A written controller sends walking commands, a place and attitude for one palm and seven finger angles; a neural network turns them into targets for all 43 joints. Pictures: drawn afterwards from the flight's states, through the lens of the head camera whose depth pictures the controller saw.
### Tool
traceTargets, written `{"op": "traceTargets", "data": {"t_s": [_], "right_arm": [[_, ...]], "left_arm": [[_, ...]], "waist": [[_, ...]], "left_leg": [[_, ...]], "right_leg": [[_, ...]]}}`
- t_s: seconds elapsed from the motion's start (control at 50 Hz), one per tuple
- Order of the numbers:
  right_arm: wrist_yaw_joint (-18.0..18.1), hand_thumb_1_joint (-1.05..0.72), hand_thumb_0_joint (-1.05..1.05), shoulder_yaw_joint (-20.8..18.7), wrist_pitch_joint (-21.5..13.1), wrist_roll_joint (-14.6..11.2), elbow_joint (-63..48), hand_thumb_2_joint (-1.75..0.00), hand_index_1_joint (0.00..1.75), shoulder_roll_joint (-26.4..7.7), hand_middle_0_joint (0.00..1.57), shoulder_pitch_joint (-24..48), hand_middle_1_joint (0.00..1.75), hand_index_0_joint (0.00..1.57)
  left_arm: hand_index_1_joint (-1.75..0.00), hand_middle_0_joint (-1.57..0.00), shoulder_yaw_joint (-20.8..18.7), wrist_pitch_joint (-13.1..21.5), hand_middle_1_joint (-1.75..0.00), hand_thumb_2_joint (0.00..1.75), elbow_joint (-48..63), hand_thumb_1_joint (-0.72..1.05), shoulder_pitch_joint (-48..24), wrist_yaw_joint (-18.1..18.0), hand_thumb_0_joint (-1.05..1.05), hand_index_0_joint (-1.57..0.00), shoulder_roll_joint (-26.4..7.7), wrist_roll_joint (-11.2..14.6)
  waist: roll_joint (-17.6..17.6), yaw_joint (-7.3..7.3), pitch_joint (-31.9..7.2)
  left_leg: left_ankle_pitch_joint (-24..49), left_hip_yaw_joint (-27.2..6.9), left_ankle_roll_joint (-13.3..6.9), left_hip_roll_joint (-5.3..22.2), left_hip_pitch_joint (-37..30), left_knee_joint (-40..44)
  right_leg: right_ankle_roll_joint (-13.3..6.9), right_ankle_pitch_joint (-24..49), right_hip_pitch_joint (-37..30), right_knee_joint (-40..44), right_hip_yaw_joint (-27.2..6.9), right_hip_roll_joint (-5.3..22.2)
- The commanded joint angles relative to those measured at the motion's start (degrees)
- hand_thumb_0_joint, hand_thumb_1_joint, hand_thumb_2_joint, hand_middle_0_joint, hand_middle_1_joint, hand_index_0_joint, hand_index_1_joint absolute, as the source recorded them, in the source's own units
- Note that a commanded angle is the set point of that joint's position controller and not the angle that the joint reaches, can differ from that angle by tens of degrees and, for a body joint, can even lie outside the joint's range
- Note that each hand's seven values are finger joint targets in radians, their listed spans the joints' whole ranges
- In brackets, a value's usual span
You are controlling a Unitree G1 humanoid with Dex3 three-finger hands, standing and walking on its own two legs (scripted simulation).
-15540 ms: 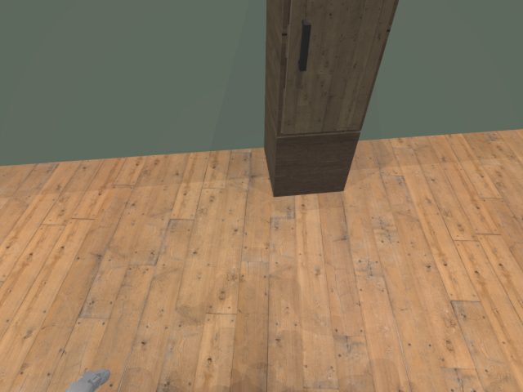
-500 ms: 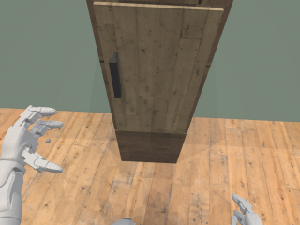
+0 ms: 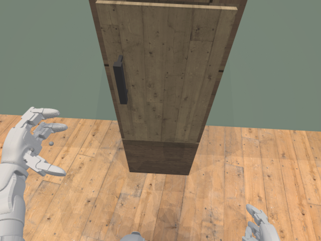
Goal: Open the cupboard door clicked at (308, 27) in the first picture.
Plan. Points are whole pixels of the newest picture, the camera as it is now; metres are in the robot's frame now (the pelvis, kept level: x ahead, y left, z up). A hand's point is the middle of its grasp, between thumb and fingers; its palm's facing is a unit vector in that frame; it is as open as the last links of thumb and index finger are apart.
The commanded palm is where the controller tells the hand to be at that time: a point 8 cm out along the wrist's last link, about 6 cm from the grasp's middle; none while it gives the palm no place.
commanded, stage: move the hooked fingers beside the handle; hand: left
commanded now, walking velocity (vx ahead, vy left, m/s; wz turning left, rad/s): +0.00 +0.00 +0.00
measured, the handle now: (122, 80) +0.56 +0.16 +0.07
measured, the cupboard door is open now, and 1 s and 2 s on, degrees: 0 0 0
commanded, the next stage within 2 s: none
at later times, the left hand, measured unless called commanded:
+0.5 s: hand (73, 119) +0.38 +0.25 +0.08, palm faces +0.00 -1.00 -0.01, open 14.0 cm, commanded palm +0.36 +0.30 +0.08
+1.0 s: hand (94, 99) +0.46 +0.22 +0.08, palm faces +0.02 -1.00 -0.02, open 14.0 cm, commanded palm +0.43 +0.27 +0.08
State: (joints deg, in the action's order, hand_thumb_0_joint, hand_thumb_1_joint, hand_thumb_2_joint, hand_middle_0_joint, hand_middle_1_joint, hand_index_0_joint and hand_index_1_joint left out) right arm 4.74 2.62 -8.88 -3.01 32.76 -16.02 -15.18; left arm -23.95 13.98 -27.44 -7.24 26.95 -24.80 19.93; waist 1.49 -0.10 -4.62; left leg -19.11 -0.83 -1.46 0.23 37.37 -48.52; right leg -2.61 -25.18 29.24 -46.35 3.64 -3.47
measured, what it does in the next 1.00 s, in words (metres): stands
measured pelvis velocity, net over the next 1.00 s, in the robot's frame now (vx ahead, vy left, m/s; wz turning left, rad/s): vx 0.01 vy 0.01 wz -0.03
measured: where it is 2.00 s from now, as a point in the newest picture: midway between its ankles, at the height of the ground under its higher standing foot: outside the picture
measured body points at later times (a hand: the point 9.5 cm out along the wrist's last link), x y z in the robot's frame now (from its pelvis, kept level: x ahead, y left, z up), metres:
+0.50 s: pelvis +0.00 +0.02 +0.00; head +0.05 +0.03 +0.44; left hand +0.38 +0.30 +0.09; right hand +0.10 -0.25 -0.10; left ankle +0.05 +0.10 -0.70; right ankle -0.02 -0.09 -0.70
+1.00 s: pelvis +0.01 +0.01 -0.01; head +0.08 +0.02 +0.43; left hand +0.45 +0.27 +0.09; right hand +0.06 -0.26 -0.12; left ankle +0.05 +0.10 -0.70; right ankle -0.02 -0.09 -0.70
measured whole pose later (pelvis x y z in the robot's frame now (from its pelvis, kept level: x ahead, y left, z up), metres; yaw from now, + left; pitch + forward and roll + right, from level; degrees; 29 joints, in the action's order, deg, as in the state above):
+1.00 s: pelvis +0.01 +0.01 -0.01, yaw -2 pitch +14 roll -2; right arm 2.0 1.4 0.2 -1.8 35.7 -15.7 -20.9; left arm -20.8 19.4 -54.4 -36.9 16.9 -26.2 10.6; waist 1.1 -5.4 -5.7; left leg -20.9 0.7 -2.1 0.7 45.2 -52.0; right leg -2.1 -26.5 37.6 -49.9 2.2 -3.7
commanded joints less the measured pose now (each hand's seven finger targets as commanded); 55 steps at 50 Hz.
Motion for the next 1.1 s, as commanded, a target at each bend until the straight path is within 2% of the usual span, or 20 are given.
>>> {"op": "traceTargets", "data": {"t_s": [0.0,0.02,0.06,0.12,0.16,0.18,0.24,0.38,0.4,0.46,0.52,0.54,0.56,0.64,0.68,0.74,0.82,0.9,1.04,1.08], "right_arm": [[1.11,-0.90,0.00,-3.55,-2.56,-0.55,-6.96,-0.90,0.30,-8.40,0.20,0.54,0.30,0.20],[1.06,-0.90,0.00,-3.65,-2.59,-0.60,-6.95,-0.90,0.30,-8.32,0.20,0.47,0.30,0.20],[0.99,-0.90,0.00,-3.89,-2.28,-0.54,-6.88,-0.90,0.30,-8.62,0.20,-0.02,0.30,0.20],[0.68,-0.90,0.00,-3.93,-1.87,-0.53,-7.16,-0.90,0.30,-8.43,0.20,-0.20,0.30,0.20],[0.49,-0.90,0.00,-3.97,-1.43,-0.52,-7.15,-0.90,0.30,-8.72,0.20,-0.53,0.30,0.20],[0.50,-0.90,0.00,-4.01,-1.04,-0.44,-6.84,-0.90,0.30,-8.90,0.20,-0.95,0.30,0.20],[0.37,-0.90,0.00,-3.91,-0.32,-0.24,-7.13,-0.90,0.30,-8.90,0.20,-1.40,0.30,0.20],[-0.15,-0.90,0.00,-4.27,0.70,-0.05,-5.97,-0.90,0.30,-8.85,0.20,-3.21,0.30,0.20],[-0.10,-0.90,0.00,-4.32,0.92,-0.04,-5.49,-0.90,0.30,-8.94,0.20,-3.63,0.30,0.20],[-0.07,-0.90,0.00,-4.30,1.68,0.00,-4.64,-0.90,0.30,-9.34,0.20,-4.49,0.30,0.20],[-0.37,-0.90,0.00,-4.38,2.34,0.11,-4.44,-0.90,0.30,-9.23,0.20,-5.02,0.30,0.20],[-0.47,-0.90,0.00,-4.30,2.47,0.29,-4.53,-0.90,0.30,-9.33,0.20,-5.37,0.30,0.20],[-0.51,-0.90,0.00,-4.45,2.81,0.22,-4.23,-0.90,0.30,-9.56,0.20,-5.62,0.30,0.20],[-1.07,-0.90,0.00,-4.63,3.57,0.66,-4.03,-0.90,0.30,-9.35,0.20,-6.64,0.30,0.20],[-1.27,-0.90,0.00,-4.67,4.27,0.71,-3.75,-0.90,0.30,-9.55,0.20,-7.34,0.30,0.20],[-1.37,-0.90,0.00,-4.57,5.23,0.70,-3.00,-0.90,0.30,-9.55,0.20,-8.19,0.30,0.20],[-1.76,-0.90,0.00,-4.82,6.21,0.84,-2.76,-0.90,0.30,-9.49,0.20,-8.97,0.30,0.20],[-1.93,-0.90,0.00,-5.10,7.15,0.98,-2.07,-0.90,0.30,-9.53,0.20,-10.15,0.30,0.20],[-1.90,-0.90,0.00,-4.68,8.94,1.03,-1.22,-0.90,0.30,-9.56,0.20,-11.45,0.30,0.20],[-1.93,-0.90,0.00,-4.64,9.25,1.10,-1.02,-0.90,0.30,-9.76,0.20,-11.77,0.30,0.20]], "left_arm": [[-1.20,-0.30,-2.89,3.50,-1.20,0.30,9.72,-0.50,-20.42,0.87,0.00,-0.30,-15.33,0.98],[-1.20,-0.30,-2.67,3.45,-1.20,0.30,9.32,-0.50,-20.55,0.85,0.00,-0.30,-15.13,0.96],[-1.20,-0.30,-3.73,3.28,-1.20,0.30,7.81,-0.50,-20.14,0.86,0.00,-0.30,-16.16,1.14],[-1.20,-0.30,-2.54,3.48,-1.20,0.30,7.71,-0.50,-20.62,-0.04,0.00,-0.30,-14.91,0.48],[-1.20,-0.30,-2.89,3.03,-1.20,0.30,5.56,-0.50,-22.23,-0.89,0.00,-0.30,-15.37,0.37],[-1.20,-0.30,-4.16,2.99,-1.20,0.30,4.31,-0.50,-22.34,-1.47,0.00,-0.30,-16.65,0.07],[-1.20,-0.30,-3.22,3.19,-1.20,0.30,4.15,-0.50,-25.90,-2.90,0.00,-0.30,-16.04,-0.63],[-1.20,-0.30,0.25,5.65,-1.20,0.30,3.80,-0.50,-32.48,-5.06,0.00,-0.30,-13.70,-3.04],[-1.20,-0.30,0.78,5.75,-1.20,0.30,2.99,-0.50,-34.51,-5.29,0.00,-0.30,-13.45,-3.35],[-1.20,-0.30,0.49,5.07,-1.20,0.30,-1.90,-0.50,-36.75,-5.94,0.00,-0.30,-14.12,-4.00],[-1.20,-0.30,1.21,4.91,-1.20,0.30,-3.41,-0.50,-38.64,-6.75,0.00,-0.30,-13.63,-4.86],[-1.20,-0.30,1.89,5.01,-1.20,0.30,-3.35,-0.50,-39.63,-6.96,0.00,-0.30,-13.02,-4.81],[-1.20,-0.30,0.40,5.14,-1.20,0.30,-4.94,-0.50,-40.32,-7.43,0.00,-0.30,-14.88,-5.34],[-1.20,-0.30,1.79,6.62,-1.20,0.30,-4.86,-0.50,-42.88,-8.91,0.00,-0.30,-13.09,-5.89],[-1.20,-0.30,-0.36,6.72,-1.20,0.30,-7.81,-0.50,-42.04,-9.43,0.00,-0.30,-15.37,-6.27],[-1.20,-0.30,0.59,6.91,-1.20,0.30,-10.92,-0.50,-46.78,-9.56,0.00,-0.30,-15.22,-6.93],[-1.20,-0.30,1.15,7.96,-1.20,0.30,-11.93,-0.50,-50.01,-9.80,0.00,-0.30,-15.37,-8.03],[-1.20,-0.30,0.37,9.21,-1.20,0.30,-13.82,-0.50,-51.96,-9.98,0.00,-0.30,-15.98,-7.99],[-1.20,-0.30,-0.51,9.11,-1.20,0.30,-21.02,-0.50,-56.84,-9.89,0.00,-0.30,-18.84,-9.24],[-1.20,-0.30,-1.93,9.28,-1.20,0.30,-22.79,-0.50,-58.03,-9.88,0.00,-0.30,-21.31,-9.71]], "waist": [[4.48,-1.52,-14.01],[5.72,-1.23,-14.20],[2.74,-1.15,-15.37],[4.39,-0.77,-15.40],[1.41,-1.19,-14.31],[1.26,-0.75,-14.47],[1.75,-0.92,-14.58],[5.98,-2.55,-17.21],[5.45,-3.32,-16.95],[2.81,-3.58,-16.40],[5.47,-3.37,-17.04],[4.94,-3.24,-18.14],[3.99,-3.47,-17.99],[4.67,-3.63,-20.14],[3.19,-3.34,-20.62],[2.85,-4.42,-18.76],[6.15,-4.59,-21.54],[3.58,-5.20,-23.58],[3.22,-6.29,-20.87],[2.73,-6.45,-21.43]], "left_leg": [[8.57,-1.39,-1.34,-0.44,-14.09,5.00],[8.81,-1.41,-1.33,-0.46,-14.75,4.95],[9.38,-1.32,-1.42,-0.35,-13.92,4.44],[9.47,-1.74,-1.25,-0.28,-14.96,5.32],[8.37,-1.78,-1.38,-0.19,-13.49,5.30],[7.94,-1.93,-1.22,-0.14,-12.77,5.56],[7.46,-2.02,-1.21,-0.19,-12.73,5.73],[8.81,-3.54,-0.69,0.67,-18.11,5.62],[8.41,-3.89,-0.63,0.89,-18.53,5.72],[7.21,-4.04,-0.75,0.92,-16.64,5.61],[8.14,-4.51,-0.36,0.94,-18.24,5.79],[8.99,-4.75,-0.37,0.92,-18.56,5.54],[9.04,-4.86,-0.33,1.25,-18.49,5.47],[12.53,-5.07,-0.16,1.30,-20.12,4.52],[13.68,-4.34,-0.20,1.24,-18.50,4.14],[12.56,-3.87,-0.48,1.01,-15.98,3.39],[14.43,-3.77,-0.33,1.16,-18.29,2.53],[16.54,-3.42,-0.64,1.22,-17.68,1.17],[14.12,-2.02,-1.39,0.63,-11.58,-0.23],[12.92,-1.80,-1.50,0.69,-10.04,-0.69]], "right_leg": [[1.66,13.66,1.55,7.95,-4.43,1.46],[1.55,13.75,2.05,7.95,-4.42,1.41],[1.78,14.85,1.01,7.80,-4.79,1.36],[1.37,14.14,2.34,7.14,-3.47,1.13],[1.54,13.28,2.71,7.28,-3.52,0.93],[1.49,12.68,2.43,7.09,-3.44,1.00],[1.26,11.81,2.65,6.75,-3.24,0.88],[0.85,10.60,7.29,5.75,-2.18,0.32],[0.93,10.05,8.32,5.78,-1.94,0.30],[1.02,9.40,8.48,5.74,-2.01,0.31],[0.78,9.44,9.37,5.56,-1.74,0.49],[0.60,9.93,8.96,5.19,-1.58,0.42],[0.77,9.88,9.82,5.16,-1.70,0.31],[0.59,11.81,9.83,4.31,-1.50,0.15],[0.85,13.45,8.61,4.02,-1.69,0.08],[0.88,13.45,9.01,3.86,-1.99,0.11],[0.88,14.31,10.52,3.25,-2.21,0.09],[1.18,16.90,9.59,2.69,-2.53,-0.24],[1.53,17.98,8.69,2.51,-3.73,0.01],[1.86,17.81,8.45,2.43,-4.23,-0.02]]}}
